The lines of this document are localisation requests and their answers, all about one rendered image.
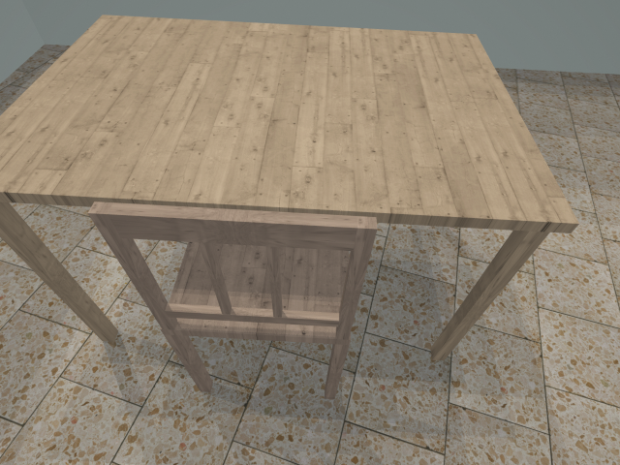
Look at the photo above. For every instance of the chair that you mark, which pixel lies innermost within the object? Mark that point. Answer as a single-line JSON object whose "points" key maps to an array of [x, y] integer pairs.
{"points": [[247, 274]]}

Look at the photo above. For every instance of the table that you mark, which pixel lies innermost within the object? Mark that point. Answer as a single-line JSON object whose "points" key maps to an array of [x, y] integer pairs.
{"points": [[410, 127]]}

